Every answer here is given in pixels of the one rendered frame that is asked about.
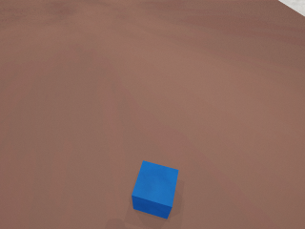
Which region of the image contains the carton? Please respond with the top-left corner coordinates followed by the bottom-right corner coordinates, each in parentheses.
top-left (132, 160), bottom-right (179, 219)

